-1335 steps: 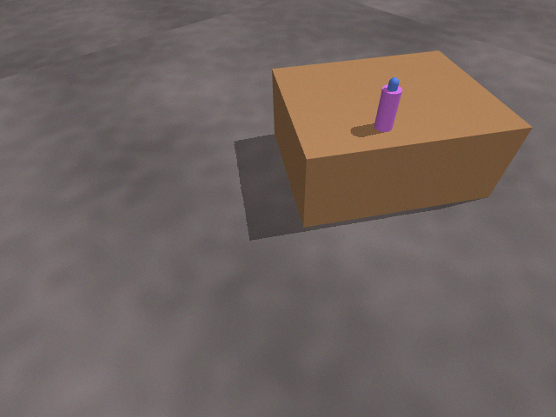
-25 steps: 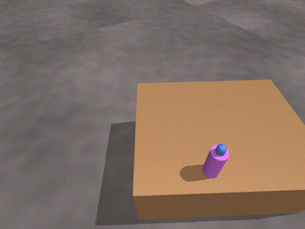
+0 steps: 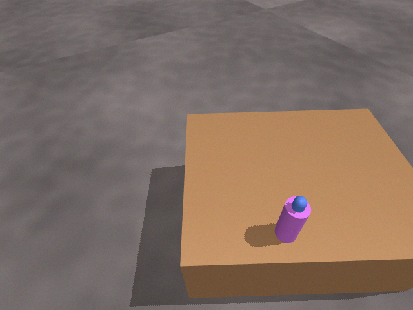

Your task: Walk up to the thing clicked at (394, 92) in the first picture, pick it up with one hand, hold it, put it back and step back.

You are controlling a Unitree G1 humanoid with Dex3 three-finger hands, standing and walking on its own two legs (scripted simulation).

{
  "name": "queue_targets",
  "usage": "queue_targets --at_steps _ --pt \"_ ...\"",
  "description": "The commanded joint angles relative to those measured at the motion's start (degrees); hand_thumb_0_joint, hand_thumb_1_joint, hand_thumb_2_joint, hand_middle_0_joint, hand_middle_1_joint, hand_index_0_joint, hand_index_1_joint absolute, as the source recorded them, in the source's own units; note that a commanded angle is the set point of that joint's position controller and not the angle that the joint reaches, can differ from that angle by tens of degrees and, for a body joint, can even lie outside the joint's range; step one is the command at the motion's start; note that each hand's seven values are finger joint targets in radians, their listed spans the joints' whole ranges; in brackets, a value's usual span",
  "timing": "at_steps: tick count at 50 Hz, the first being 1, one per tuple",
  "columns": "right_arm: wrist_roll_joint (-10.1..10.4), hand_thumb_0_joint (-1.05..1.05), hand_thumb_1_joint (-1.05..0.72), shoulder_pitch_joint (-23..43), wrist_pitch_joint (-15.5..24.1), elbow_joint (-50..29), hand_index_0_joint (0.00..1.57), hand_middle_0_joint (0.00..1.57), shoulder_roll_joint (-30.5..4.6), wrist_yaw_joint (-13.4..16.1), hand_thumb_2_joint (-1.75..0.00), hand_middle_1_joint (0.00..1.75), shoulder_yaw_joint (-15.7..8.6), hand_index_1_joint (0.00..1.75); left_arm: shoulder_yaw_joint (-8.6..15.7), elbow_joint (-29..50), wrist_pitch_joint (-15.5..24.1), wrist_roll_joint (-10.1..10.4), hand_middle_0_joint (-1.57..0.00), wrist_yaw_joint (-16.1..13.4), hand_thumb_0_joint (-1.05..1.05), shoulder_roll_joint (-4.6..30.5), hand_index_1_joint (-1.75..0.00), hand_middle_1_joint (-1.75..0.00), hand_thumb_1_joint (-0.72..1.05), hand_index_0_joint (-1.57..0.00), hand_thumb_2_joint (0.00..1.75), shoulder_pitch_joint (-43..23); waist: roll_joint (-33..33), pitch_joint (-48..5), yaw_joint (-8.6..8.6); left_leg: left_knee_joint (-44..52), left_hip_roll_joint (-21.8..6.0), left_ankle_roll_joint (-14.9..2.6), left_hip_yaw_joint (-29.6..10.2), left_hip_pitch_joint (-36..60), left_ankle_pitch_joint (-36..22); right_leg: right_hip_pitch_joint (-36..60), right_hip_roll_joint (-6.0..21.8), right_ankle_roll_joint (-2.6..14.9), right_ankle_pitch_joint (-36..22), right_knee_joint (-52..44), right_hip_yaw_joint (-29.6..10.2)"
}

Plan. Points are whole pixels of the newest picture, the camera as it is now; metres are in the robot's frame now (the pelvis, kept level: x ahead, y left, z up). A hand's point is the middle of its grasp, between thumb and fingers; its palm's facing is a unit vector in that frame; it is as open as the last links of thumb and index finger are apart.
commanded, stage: stand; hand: right
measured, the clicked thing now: (292, 217) +0.44 -0.24 -0.25
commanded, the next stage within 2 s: step back in 0.26 s
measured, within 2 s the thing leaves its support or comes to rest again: neither
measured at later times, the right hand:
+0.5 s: hand out of the picture +0.06 -0.28 -0.17, palm faces -0.02 +0.93 -0.37, open 7.4 cm
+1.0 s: hand out of the picture -0.06 -0.22 -0.15, palm faces -0.11 +0.89 -0.44, open 7.4 cm
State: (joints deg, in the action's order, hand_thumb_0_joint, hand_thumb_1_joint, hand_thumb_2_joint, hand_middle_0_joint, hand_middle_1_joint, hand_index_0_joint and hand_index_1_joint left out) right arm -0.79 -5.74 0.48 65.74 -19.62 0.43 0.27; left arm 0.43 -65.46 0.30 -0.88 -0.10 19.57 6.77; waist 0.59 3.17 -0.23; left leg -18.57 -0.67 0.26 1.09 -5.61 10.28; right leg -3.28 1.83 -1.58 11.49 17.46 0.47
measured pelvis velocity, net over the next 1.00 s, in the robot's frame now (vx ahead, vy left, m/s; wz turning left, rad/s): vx -0.13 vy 0.04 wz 0.06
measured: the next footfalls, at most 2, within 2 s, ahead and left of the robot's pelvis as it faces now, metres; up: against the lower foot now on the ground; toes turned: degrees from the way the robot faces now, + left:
left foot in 0.80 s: -0.11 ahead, +0.13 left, +0.00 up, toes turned +2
right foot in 1.20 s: -0.13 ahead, -0.06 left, +0.00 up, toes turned +2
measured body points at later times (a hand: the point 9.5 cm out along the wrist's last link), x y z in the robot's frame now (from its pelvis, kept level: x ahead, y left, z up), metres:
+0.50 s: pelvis -0.04 -0.01 -0.02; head +0.02 -0.01 +0.43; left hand +0.05 +0.31 -0.14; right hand +0.06 -0.33 -0.15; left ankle +0.00 +0.12 -0.75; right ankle -0.02 -0.14 -0.75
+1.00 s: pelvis -0.13 +0.04 -0.01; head -0.06 +0.08 +0.43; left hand -0.02 +0.36 -0.15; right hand -0.05 -0.27 -0.12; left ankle -0.15 +0.13 -0.75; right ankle -0.14 -0.12 -0.66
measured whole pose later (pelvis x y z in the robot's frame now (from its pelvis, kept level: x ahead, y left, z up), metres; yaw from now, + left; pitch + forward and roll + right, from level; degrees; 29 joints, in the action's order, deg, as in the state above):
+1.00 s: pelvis -0.13 +0.04 -0.01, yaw +3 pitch +0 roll -2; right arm -2.4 -9.6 -2.6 53.7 -19.2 0.5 -2.2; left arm 4.3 -50.0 -3.9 -0.4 -1.6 22.8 4.3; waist 3.0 9.6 -0.7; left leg -31.0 0.6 -2.5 -1.4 -13.8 17.5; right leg -29.2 -6.6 1.3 26.6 65.9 -9.6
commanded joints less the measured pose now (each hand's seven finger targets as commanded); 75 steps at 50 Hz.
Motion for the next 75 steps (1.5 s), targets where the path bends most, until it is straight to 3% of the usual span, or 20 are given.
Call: queue_targets --at_steps 1,12,16,22,28,32,39,40,41,42,43,44,47,55,60,62,63,64,68,75 --pt "0.1 0.00 -0.90 1.9 1.2 -3.2 0.20 0.20 -12.3 0.5 -0.90 0.30 -2.3 0.30 2.2 3.5 1.0 0.1 -0.20 -0.6 0.00 12.1 -0.30 -0.30 0.90 -0.20 0.90 -2.0 -0.6 -3.4 -0.01 2.8 -6.9 -1.34 -5.4 0.1 -7.5 -1.0 6.2 2.30 -7.4 -2.6 -4.3" --pt "0.1 0.00 -0.90 1.3 1.3 -3.2 0.20 0.20 -12.1 0.3 -0.90 0.30 -2.3 0.30 2.1 3.6 1.3 0.4 -0.20 -0.6 0.00 12.0 -0.30 -0.30 0.90 -0.20 0.90 -1.6 -0.2 -3.7 -0.03 2.5 -6.8 -1.12 -5.5 0.4 -9.0 -0.8 6.3 2.19 -8.6 -2.6 -4.3" --pt "1.3 0.00 -0.90 1.3 -0.4 -6.0 0.20 0.20 -14.7 -0.1 -0.90 0.30 -4.5 0.30 5.0 6.8 0.1 1.2 -0.20 -1.2 0.00 14.1 -0.30 -0.30 0.90 -0.20 0.90 -0.7 -1.2 -3.2 -0.17 -7.1 -7.0 -5.05 -5.8 -2.1 -24.0 -5.0 3.9 3.95 -17.3 7.5 -2.2" --pt "0.8 0.00 -0.90 3.2 -2.0 -10.4 0.20 0.20 -16.4 -0.3 -0.90 0.30 -6.3 0.30 5.0 10.0 -1.3 0.6 -0.20 -0.9 0.00 12.3 -0.30 -0.30 0.90 -0.20 0.90 0.8 -7.1 -7.6 0.32 -7.8 -10.2 -9.88 -10.5 -8.6 -15.4 -5.9 0.8 4.98 -4.2 18.1 -1.7" --pt "0.0 0.00 -0.90 0.3 -4.0 -13.6 0.20 0.20 -13.0 -0.2 -0.90 0.30 -6.0 0.30 7.5 15.4 -0.5 -1.6 -0.20 -1.2 0.00 20.8 -0.30 -0.30 0.90 -0.20 0.90 -3.4 10.8 -4.1 1.27 -46.8 4.5 -2.46 -7.5 -17.3 24.2 -15.3 23.5 19.79 -15.7 0.8 -24.7" --pt "1.7 0.00 -0.90 -4.7 -3.7 -12.8 0.20 0.20 -13.8 -0.5 -0.90 0.30 -6.4 0.30 6.6 17.9 -0.8 -1.9 -0.20 -1.5 0.00 16.1 -0.30 -0.30 0.90 -0.20 0.90 -8.5 7.9 -5.6 -0.98 -47.8 5.2 -1.21 -7.4 -18.0 18.4 -11.7 13.7 14.47 -14.9 5.8 -10.7" --pt "-0.6 0.00 -0.90 -7.9 -1.8 -13.5 0.20 0.20 -12.9 0.4 -0.90 0.30 -5.9 0.30 7.0 19.6 -2.2 -0.2 -0.20 -1.8 0.00 16.7 -0.30 -0.30 0.90 -0.20 0.90 -4.2 10.3 -9.4 -0.48 -7.6 1.4 -1.24 -1.4 -12.7 7.8 0.8 12.9 10.90 -27.6 19.6 -8.1" --pt "-1.2 0.00 -0.90 -8.9 -1.5 -13.1 0.20 0.20 -13.6 0.5 -0.90 0.30 -6.4 0.30 6.7 20.3 -2.7 0.4 -0.20 -1.5 0.00 16.0 -0.30 -0.30 0.90 -0.20 0.90 -4.0 7.1 -8.3 -1.07 -2.2 1.0 -0.90 -1.3 -7.3 -3.6 -5.2 10.5 8.62 -23.1 22.7 -6.3" --pt "-2.3 0.00 -0.90 -8.1 -1.2 -14.0 0.20 0.20 -17.6 0.7 -0.90 0.30 -7.6 0.30 5.9 21.3 -3.1 0.9 -0.20 -1.4 0.00 12.5 -0.30 -0.30 0.90 -0.20 0.90 -2.5 -4.7 -8.3 -0.20 -1.6 -8.5 -2.40 -15.7 -2.5 -16.7 -14.9 3.2 4.85 -7.6 31.0 -2.4" --pt "-2.4 0.00 -0.90 -4.8 -1.4 -15.1 0.20 0.20 -22.9 0.3 -0.90 0.30 -8.3 0.30 5.5 21.5 -3.4 1.1 -0.20 -1.9 0.00 10.3 -0.30 -0.30 0.90 -0.20 0.90 -2.6 -15.5 -6.2 0.68 -1.6 -16.1 -6.58 -26.3 1.2 -27.6 -28.5 -8.0 2.99 24.1 37.3 -2.2" --pt "-1.8 0.00 -0.90 -4.9 -1.5 -16.1 0.20 0.20 -26.2 0.1 -0.90 0.30 -8.8 0.30 6.7 21.2 -3.3 0.0 -0.20 -2.9 0.00 13.3 -0.30 -0.30 0.90 -0.20 0.90 -6.4 -18.1 -5.6 -3.88 0.3 -21.5 -14.25 -33.3 -8.0 -22.9 -24.4 -8.4 1.91 29.6 45.5 -10.4" --pt "-1.5 0.00 -0.90 -2.7 -1.2 -16.1 0.20 0.20 -23.4 0.5 -0.90 0.30 -8.6 0.30 6.8 20.5 -3.3 -0.4 -0.20 -2.9 0.00 14.6 -0.30 -0.30 0.90 -0.20 0.90 -7.4 -14.3 -2.9 -2.87 0.3 -20.9 -15.53 -31.0 -10.4 -18.8 -24.7 -6.8 2.36 25.8 50.5 -12.4" --pt "-1.7 0.00 -0.90 3.1 -1.3 -17.9 0.20 0.20 -15.2 1.5 -0.90 0.30 -6.6 0.30 6.5 18.8 -3.3 1.2 -0.20 -2.1 0.00 12.7 -0.30 -0.30 0.90 -0.20 0.90 1.2 -8.9 -2.8 3.35 -6.5 -8.6 -5.78 -9.8 0.5 -27.6 -31.0 -8.6 3.45 13.4 51.8 -12.4" --pt "-0.5 0.00 -0.90 -6.1 -1.7 -18.4 0.20 0.20 -14.1 2.0 -0.90 0.30 -7.0 0.30 5.8 21.1 -1.4 -0.2 -0.20 -1.9 0.00 11.4 -0.30 -0.30 0.90 -0.20 0.90 -1.3 -8.1 -7.0 -3.21 -12.1 -12.5 -11.79 -12.0 12.5 -32.8 -25.5 -4.3 0.24 15.0 27.9 -5.6" --pt "0.8 0.00 -0.90 -0.4 -2.4 -20.3 0.20 0.20 -15.3 1.3 -0.90 0.30 -6.8 0.30 6.2 18.1 -0.6 -1.1 -0.20 -1.5 0.00 10.7 -0.30 -0.30 0.90 -0.20 0.90 6.9 -6.3 -7.6 0.93 -16.9 -10.7 -9.22 -10.0 0.0 -19.0 -9.5 -3.6 3.33 -3.6 5.4 -1.3" --pt "1.8 0.00 -0.90 0.5 -2.2 -21.5 0.20 0.20 -12.3 1.0 -0.90 0.30 -5.6 0.30 7.7 19.0 0.0 -1.8 -0.20 -1.4 0.00 16.3 -0.30 -0.30 0.90 -0.20 0.90 6.0 5.9 -8.7 0.86 -24.1 -3.3 -4.33 -7.1 -13.2 -3.3 -1.6 7.1 8.52 -18.7 7.1 -17.2" --pt "1.7 0.00 -0.90 1.2 -2.6 -21.1 0.20 0.20 -11.5 1.4 -0.90 0.30 -5.7 0.30 8.0 20.4 -0.4 -1.0 -0.20 -1.1 0.00 19.8 -0.30 -0.30 0.90 -0.20 0.90 2.1 15.7 -4.4 1.83 -34.5 5.3 -1.55 -2.9 -14.5 17.4 -9.9 17.2 17.89 -23.3 3.5 -28.4" --pt "1.2 0.00 -0.90 0.3 -3.1 -20.5 0.20 0.20 -13.1 1.7 -0.90 0.30 -6.3 0.30 8.2 22.3 -0.2 -1.4 -0.20 -1.1 0.00 19.9 -0.30 -0.30 0.90 -0.20 0.90 0.8 15.2 -1.4 2.40 -45.9 5.1 -0.52 -7.7 -14.0 27.9 -15.7 20.9 21.09 -22.2 2.0 -32.7" --pt "1.2 0.00 -0.90 -3.8 -2.5 -18.4 0.20 0.20 -13.1 1.2 -0.90 0.30 -5.8 0.30 7.4 24.1 -0.7 -0.8 -0.20 -1.6 0.00 14.3 -0.30 -0.30 0.90 -0.20 0.90 -1.8 6.2 -1.8 0.29 -50.6 7.5 0.09 -9.2 -16.6 20.4 -13.4 11.2 15.05 -23.1 5.6 -15.7" --pt "0.3 0.00 -0.90 -6.7 -0.9 -19.6 0.20 0.20 -11.8 2.0 -0.90 0.30 -5.3 0.30 7.4 26.1 -2.3 -1.3 -0.20 -1.6 0.00 13.9 -0.30 -0.30 0.90 -0.20 0.90 1.7 11.8 -9.5 1.84 -19.2 1.5 0.57 -3.9 -18.3 18.2 5.2 9.8 13.00 -26.6 13.9 -13.4"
